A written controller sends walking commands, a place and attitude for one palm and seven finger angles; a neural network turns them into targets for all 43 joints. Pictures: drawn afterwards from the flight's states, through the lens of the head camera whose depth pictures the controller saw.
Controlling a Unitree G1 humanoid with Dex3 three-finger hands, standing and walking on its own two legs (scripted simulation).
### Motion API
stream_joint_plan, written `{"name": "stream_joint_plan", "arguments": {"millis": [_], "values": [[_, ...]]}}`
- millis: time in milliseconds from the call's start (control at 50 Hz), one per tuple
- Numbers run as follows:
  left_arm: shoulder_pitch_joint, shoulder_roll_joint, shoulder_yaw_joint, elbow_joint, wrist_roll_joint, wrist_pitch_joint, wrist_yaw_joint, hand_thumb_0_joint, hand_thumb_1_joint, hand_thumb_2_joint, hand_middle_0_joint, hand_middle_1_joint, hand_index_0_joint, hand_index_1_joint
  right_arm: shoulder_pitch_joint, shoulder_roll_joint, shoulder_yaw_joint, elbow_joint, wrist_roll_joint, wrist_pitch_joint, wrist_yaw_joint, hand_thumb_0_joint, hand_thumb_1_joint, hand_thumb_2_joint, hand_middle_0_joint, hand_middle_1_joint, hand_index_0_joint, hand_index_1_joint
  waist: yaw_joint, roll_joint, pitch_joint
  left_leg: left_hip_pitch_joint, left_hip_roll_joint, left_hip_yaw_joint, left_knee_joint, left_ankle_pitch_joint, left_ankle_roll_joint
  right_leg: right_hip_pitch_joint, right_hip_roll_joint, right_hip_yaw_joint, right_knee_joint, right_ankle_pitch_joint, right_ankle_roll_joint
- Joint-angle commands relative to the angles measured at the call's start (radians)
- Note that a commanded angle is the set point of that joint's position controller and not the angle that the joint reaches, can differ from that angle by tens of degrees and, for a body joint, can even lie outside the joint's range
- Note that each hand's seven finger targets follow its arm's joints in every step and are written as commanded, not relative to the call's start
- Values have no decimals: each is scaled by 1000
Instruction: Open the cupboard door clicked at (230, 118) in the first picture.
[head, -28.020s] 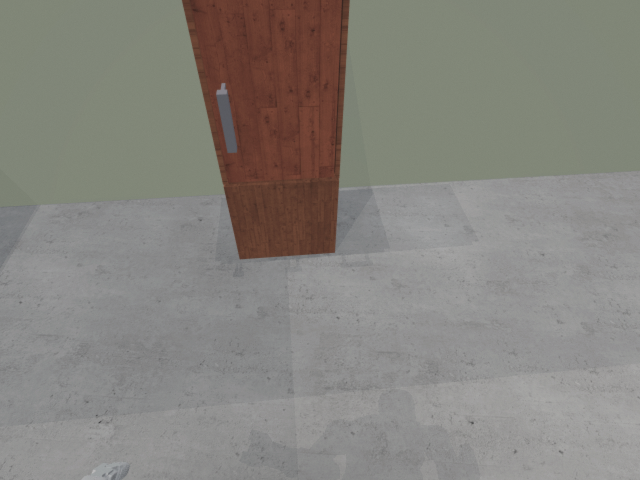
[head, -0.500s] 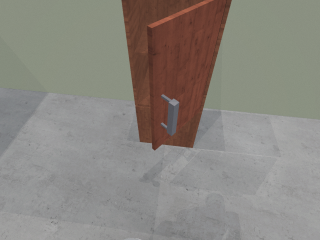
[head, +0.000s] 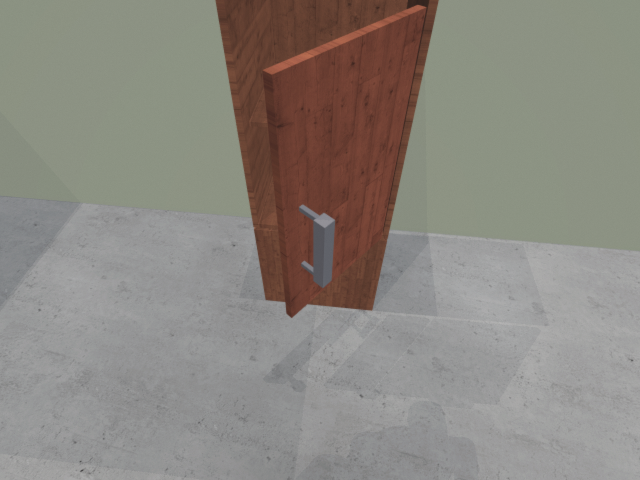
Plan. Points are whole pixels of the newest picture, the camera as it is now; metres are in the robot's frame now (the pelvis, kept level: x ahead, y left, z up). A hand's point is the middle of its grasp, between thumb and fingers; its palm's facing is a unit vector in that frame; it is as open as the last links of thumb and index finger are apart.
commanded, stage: look to check the result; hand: left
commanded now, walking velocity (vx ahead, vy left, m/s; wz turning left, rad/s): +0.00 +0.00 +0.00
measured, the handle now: (314, 246) +0.54 +0.04 -0.09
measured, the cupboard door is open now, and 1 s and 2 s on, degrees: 53 53 53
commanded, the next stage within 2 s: walk to a spot facing it in 0.50 s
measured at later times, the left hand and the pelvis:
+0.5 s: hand out of the picture -0.02 +0.16 -0.18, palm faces +0.06 -0.98 -0.18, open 7.4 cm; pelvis +0.01 +0.00 +0.00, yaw -1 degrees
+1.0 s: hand out of the picture +0.02 +0.20 -0.18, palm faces -0.07 -0.97 -0.23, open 7.4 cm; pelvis +0.00 +0.01 -0.01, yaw -9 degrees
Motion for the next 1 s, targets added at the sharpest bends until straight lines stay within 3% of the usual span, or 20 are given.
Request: {"name": "stream_joint_plan", "arguments": {"millis": [0,240,620,760,820,900,980], "values": [[127,110,24,-6,-3,-2,9,0,900,900,-200,-300,-200,-300,59,-75,-14,-25,6,-7,-12,0,-900,-900,200,300,200,300,13,-15,51,60,74,-17,-1,220,68,-119,-170,94,-107,474,54],[146,112,21,-4,-3,1,8,0,900,900,-200,-300,-200,-300,47,-88,-14,-28,10,-6,-18,0,-900,-900,200,300,200,300,11,-20,46,94,80,-13,-2,232,73,-115,-160,100,-99,504,66],[132,119,18,-5,-4,2,1,0,900,900,-200,-300,-200,-300,33,-106,-14,-24,6,-10,-14,0,-900,-900,200,300,200,300,14,0,59,105,86,-37,-46,208,75,-128,-151,106,-122,357,48],[83,153,57,-61,8,32,-11,0,900,900,-200,-300,-200,-300,30,-152,-51,-64,0,12,-26,0,-900,-900,200,300,200,300,7,-4,55,49,139,4,8,121,66,-184,-134,170,-36,346,8],[66,168,68,-88,10,35,-19,0,900,900,-200,-300,-200,-300,16,-167,-63,-96,-3,11,-25,0,-900,-900,200,300,200,300,5,29,37,38,161,-1,-3,70,67,-215,-124,202,-2,307,-1],[46,174,77,-113,12,37,-29,0,900,900,-200,-300,-200,-300,4,-194,-76,-135,-4,8,-24,0,-900,-900,200,300,200,300,8,68,11,43,203,-36,-36,5,82,-267,-86,218,55,230,5],[38,173,82,-138,12,36,-38,0,900,900,-200,-300,-200,-300,-4,-236,-88,-170,-5,5,-22,0,-900,-900,200,300,200,300,22,123,-52,68,296,-100,-86,-14,129,-311,-37,181,180,138,26]]}}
